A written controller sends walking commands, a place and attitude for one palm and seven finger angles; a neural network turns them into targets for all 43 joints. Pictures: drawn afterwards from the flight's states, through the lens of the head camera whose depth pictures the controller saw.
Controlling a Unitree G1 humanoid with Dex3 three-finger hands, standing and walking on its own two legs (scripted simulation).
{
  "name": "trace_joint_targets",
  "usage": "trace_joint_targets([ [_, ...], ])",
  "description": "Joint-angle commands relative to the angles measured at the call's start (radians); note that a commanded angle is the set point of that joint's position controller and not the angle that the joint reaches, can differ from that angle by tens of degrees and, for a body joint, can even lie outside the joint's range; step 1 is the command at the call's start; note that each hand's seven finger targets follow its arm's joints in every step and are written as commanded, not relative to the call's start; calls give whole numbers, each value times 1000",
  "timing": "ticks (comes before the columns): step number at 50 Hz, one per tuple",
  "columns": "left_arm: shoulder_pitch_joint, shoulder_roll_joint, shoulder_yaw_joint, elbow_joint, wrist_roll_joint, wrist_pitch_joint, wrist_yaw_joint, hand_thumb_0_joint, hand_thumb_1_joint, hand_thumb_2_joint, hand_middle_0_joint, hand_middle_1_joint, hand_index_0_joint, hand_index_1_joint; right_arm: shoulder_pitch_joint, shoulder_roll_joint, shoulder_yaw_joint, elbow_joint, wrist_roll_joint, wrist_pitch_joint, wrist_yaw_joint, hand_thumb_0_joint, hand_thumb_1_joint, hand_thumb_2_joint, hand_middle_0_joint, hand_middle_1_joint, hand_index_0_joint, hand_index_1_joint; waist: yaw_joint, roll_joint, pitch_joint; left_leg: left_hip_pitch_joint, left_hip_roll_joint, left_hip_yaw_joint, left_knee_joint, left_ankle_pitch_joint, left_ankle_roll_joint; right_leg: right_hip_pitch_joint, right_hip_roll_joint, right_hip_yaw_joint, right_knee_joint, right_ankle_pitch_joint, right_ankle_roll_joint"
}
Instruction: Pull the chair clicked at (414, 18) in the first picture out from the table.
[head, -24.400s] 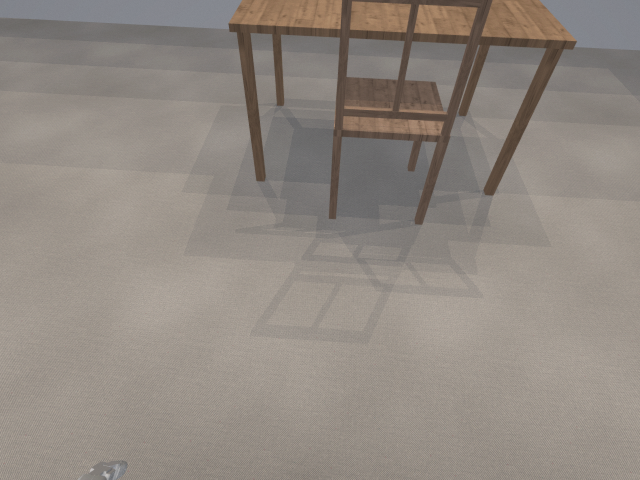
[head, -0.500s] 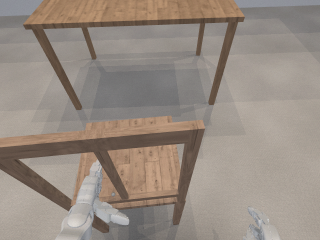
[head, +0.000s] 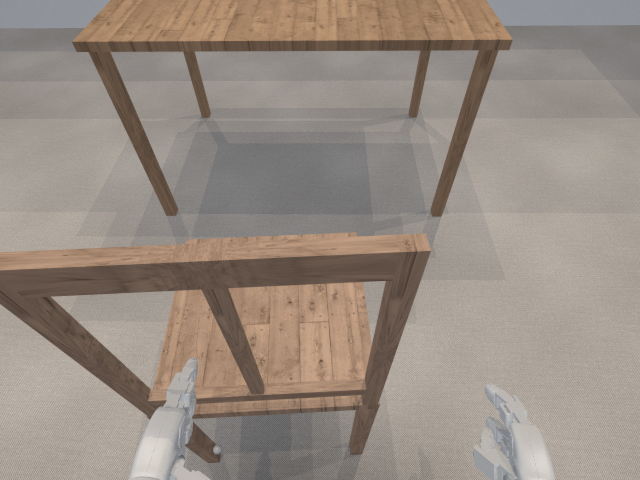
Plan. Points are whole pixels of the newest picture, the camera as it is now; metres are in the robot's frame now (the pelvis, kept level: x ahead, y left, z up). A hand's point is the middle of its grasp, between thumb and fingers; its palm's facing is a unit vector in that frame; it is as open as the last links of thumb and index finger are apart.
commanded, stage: draw the fingers out of the gap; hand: left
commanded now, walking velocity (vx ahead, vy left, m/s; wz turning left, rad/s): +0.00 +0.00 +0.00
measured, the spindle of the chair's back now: (240, 348) +0.29 +0.12 -0.01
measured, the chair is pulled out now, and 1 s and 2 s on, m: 0.67 0.67 0.67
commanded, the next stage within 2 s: draw the hand back to the body in 0.04 s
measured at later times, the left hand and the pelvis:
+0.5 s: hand (179, 440) +0.17 +0.15 +0.05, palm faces -0.01 -1.00 -0.07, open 17.5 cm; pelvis -0.02 +0.00 -0.03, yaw -1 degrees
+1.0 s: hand (78, 415) +0.18 +0.22 +0.11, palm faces +0.27 -0.88 -0.40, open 14.3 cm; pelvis +0.01 +0.00 +0.04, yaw +0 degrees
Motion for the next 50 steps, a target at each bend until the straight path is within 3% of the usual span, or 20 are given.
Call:
trace_joint_targets([
  [1,58,52,13,-264,8,-64,4,0,-550,200,0,0,0,0,-67,-107,-56,-166,4,-56,-16,0,-900,-900,200,300,200,300,-14,-36,-133,109,-27,5,-100,281,52,42,33,-12,-122,295,-24],
  [8,156,66,26,-299,16,-64,-2,0,-550,200,0,0,0,0,-73,-101,-65,-176,5,-49,-22,0,-900,-900,200,300,200,300,-7,-63,-139,71,-31,-1,-79,275,53,27,37,-14,-101,287,-24],
  [9,66,-12,51,-455,-100,-197,-8,0,-550,200,0,0,0,0,-61,-88,-64,-168,2,-73,-24,0,-900,-900,200,300,200,300,-10,-95,-122,48,-39,-4,-39,288,44,-18,51,-35,-80,305,-25],
  [10,92,52,92,-409,-93,-260,-9,0,-550,200,0,0,0,0,-61,-93,-69,-134,3,-84,-24,0,-900,-900,200,300,200,300,1,-79,-136,37,-35,-1,-26,290,44,-17,54,-28,-63,298,-33],
  [12,124,34,90,-437,-110,-356,-22,0,-550,200,0,0,0,0,-61,-87,-71,-130,7,-102,-12,0,-900,-900,200,300,200,300,13,-6,-166,57,-37,-2,-24,299,38,-36,54,-27,-37,278,-34],
  [14,137,31,97,-422,-115,-446,-41,0,-550,200,0,0,0,0,-72,-82,-75,-113,10,-108,5,0,-900,-900,200,300,200,300,21,21,-156,34,-32,-6,-7,295,31,-74,58,-29,-7,254,-37],
  [15,139,35,99,-396,-112,-485,-53,0,-550,200,0,0,0,0,-82,-80,-82,-99,10,-108,13,0,-900,-900,200,300,200,300,18,-15,-139,2,-25,-11,7,286,31,-88,60,-27,4,248,-37],
  [17,134,37,99,-364,-111,-580,-98,0,-550,200,0,0,0,0,-96,-79,-90,-88,10,-105,34,0,-900,-900,200,300,200,300,17,-25,-139,-49,-22,-12,41,255,27,-128,59,-20,43,223,-36],
  [18,168,50,120,-324,-118,-590,-120,0,-550,200,0,0,0,0,-109,-82,-95,-97,12,-97,40,0,-900,-900,200,300,200,300,23,-28,-139,-62,-21,-9,40,225,28,-115,56,-14,38,204,-36],
  [20,222,92,174,-308,-131,-544,-151,0,-550,200,0,0,0,0,-131,-86,-100,-125,24,-75,41,0,-900,-900,200,300,200,300,42,-13,-168,-46,-22,4,15,190,33,-48,54,5,1,185,-35],
  [24,181,128,229,-486,-190,-459,-153,0,-550,200,0,0,0,0,-136,-81,-83,-164,42,-52,15,0,-900,-900,200,300,200,300,38,-17,-193,8,-24,5,-32,181,42,17,48,0,-46,179,-26],
  [28,139,135,259,-529,-222,-454,-136,0,-550,200,0,0,0,0,-117,-77,-72,-134,44,-74,-3,0,-900,-900,200,300,200,300,19,-38,-151,48,-20,-6,-59,205,44,26,54,-8,-88,199,-21],
  [33,140,140,278,-445,-231,-417,-181,0,-369,287,-25,-37,-25,-37,-117,-92,-66,-110,51,-109,-7,0,-900,-900,200,300,200,300,15,-34,-87,89,-19,-9,-104,190,42,48,51,-10,-143,193,-18],
  [34,198,327,357,-446,-73,-319,-34,0,-332,305,-30,-45,-30,-45,-119,-79,-65,-134,30,-71,-30,0,-900,-900,200,300,200,300,110,7,-112,130,14,-2,-171,200,31,143,15,44,-202,204,-47],
  [35,215,262,340,-450,-57,-269,28,0,-296,322,-35,-53,-35,-53,-132,-66,-52,-140,28,-62,-35,0,-900,-900,200,300,200,300,83,-9,-42,134,6,0,-196,177,27,153,16,27,-238,192,-45],
  [36,194,209,284,-503,-43,-245,56,0,-260,340,-40,-60,-40,-60,-120,-66,-42,-145,25,-54,-37,0,-900,-900,200,300,200,300,71,9,-28,169,3,5,-217,190,30,170,12,19,-245,208,-43],
  [40,137,263,325,-513,-24,-182,120,0,-115,410,-60,-90,-60,-90,-146,-79,-35,-118,14,-37,-52,0,-900,-900,200,300,200,300,67,-23,0,266,7,6,-283,246,33,262,15,10,-321,278,-41],
  [46,58,265,346,-523,-10,-175,150,0,102,515,-90,-135,-90,-135,-154,-84,-22,-80,8,-66,-47,0,-900,-900,200,300,200,300,70,10,51,398,5,8,-386,333,33,350,18,2,-403,369,-40],
  [49,-8,311,396,-553,-8,-181,159,0,211,567,-105,-157,-105,-157,-160,-91,-21,-64,1,-80,-44,0,-900,-900,200,300,200,300,74,4,34,453,6,13,-420,365,34,391,20,3,-431,401,-39],
  [50,-34,339,423,-562,-8,-179,163,0,248,585,-110,-165,-110,-165,-170,-93,-19,-53,1,-84,-42,0,-900,-900,200,300,200,300,79,46,40,459,4,12,-432,366,31,410,21,8,-444,401,-44],
])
